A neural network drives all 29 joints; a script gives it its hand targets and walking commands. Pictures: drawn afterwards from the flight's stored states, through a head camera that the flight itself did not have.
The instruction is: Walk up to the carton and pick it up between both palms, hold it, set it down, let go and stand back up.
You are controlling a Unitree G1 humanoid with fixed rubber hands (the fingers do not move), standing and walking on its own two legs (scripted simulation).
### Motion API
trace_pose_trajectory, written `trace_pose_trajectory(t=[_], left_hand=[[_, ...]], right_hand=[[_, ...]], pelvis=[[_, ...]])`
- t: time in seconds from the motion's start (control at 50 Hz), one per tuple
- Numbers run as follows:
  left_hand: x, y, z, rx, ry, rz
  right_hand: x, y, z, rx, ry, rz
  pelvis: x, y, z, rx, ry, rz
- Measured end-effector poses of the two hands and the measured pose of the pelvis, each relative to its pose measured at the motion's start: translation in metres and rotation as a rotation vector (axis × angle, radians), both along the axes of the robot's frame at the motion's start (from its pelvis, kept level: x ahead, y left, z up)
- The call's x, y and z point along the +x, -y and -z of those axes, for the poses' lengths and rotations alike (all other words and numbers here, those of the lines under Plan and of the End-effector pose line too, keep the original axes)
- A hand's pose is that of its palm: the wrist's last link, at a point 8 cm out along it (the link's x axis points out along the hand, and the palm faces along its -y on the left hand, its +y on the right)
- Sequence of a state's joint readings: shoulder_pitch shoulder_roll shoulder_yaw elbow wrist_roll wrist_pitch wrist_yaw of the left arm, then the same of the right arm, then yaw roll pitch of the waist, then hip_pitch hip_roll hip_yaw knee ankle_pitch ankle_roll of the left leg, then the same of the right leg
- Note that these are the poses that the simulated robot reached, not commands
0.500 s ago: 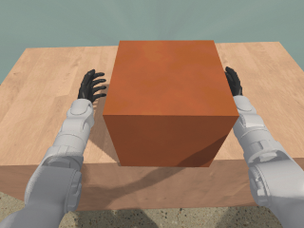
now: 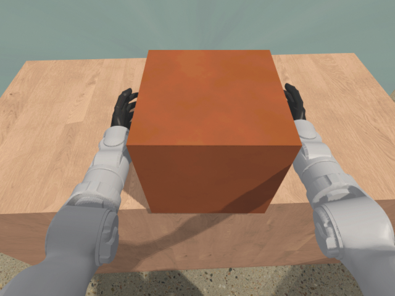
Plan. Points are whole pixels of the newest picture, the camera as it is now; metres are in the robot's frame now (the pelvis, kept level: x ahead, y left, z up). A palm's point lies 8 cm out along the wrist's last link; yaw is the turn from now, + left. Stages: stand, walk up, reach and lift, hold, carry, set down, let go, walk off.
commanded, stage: reach and lift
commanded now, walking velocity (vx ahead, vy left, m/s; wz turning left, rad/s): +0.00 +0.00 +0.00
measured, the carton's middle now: (208, 134) +0.43 -0.02 +0.06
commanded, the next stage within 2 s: none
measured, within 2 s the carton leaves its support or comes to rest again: leaves its support in 1.38 s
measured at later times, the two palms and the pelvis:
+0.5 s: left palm (121, 120) +0.44 +0.16 +0.11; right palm (292, 121) +0.42 -0.20 +0.11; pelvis +0.00 +0.00 +0.00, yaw +1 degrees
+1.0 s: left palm (117, 121) +0.43 +0.16 +0.12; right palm (294, 122) +0.40 -0.19 +0.12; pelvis +0.02 +0.01 +0.01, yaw +2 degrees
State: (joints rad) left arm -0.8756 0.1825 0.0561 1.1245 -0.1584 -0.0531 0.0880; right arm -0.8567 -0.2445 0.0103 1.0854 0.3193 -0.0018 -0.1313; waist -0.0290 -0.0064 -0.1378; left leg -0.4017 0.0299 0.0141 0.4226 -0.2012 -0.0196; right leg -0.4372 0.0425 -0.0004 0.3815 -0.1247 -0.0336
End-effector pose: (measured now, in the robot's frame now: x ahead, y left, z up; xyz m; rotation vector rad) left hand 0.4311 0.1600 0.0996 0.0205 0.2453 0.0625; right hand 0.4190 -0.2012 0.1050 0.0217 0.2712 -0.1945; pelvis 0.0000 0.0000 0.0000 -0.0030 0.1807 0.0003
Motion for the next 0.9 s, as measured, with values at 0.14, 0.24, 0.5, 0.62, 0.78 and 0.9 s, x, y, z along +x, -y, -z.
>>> trace_pose_trajectory(t=[0.14,0.24,0.5,0.62,0.78,0.9], left_hand=[[0.002,0.002,-0.005,0.003,0.019,-0.007],[0.005,0.001,-0.011,0.012,0.031,-0.004],[0.006,0.0,-0.012,-0.003,0.053,0.005],[0.007,0.0,-0.012,0.001,0.053,0.006],[0.003,0.0,-0.015,0.013,0.071,0.025],[-0.003,-0.003,-0.018,0.0,0.091,0.036]], right_hand=[[0.0,-0.003,0.0,0.008,-0.003,0.001],[0.001,-0.003,-0.001,0.015,-0.009,0.003],[-0.001,-0.004,-0.001,0.008,-0.003,0.001],[-0.001,-0.004,-0.001,0.014,0.0,-0.002],[-0.005,-0.003,-0.007,-0.047,0.026,-0.027],[-0.013,-0.005,-0.012,-0.097,0.06,-0.043]], pelvis=[[-0.002,0.001,0.001,0.001,-0.016,-0.004],[-0.001,0.0,0.001,0.001,-0.02,-0.007],[0.002,-0.003,-0.001,-0.001,-0.003,-0.012],[0.003,-0.006,-0.002,-0.002,0.003,-0.012],[0.01,-0.008,-0.006,-0.004,0.052,-0.026],[0.015,-0.008,-0.009,0.0,0.111,-0.036]])
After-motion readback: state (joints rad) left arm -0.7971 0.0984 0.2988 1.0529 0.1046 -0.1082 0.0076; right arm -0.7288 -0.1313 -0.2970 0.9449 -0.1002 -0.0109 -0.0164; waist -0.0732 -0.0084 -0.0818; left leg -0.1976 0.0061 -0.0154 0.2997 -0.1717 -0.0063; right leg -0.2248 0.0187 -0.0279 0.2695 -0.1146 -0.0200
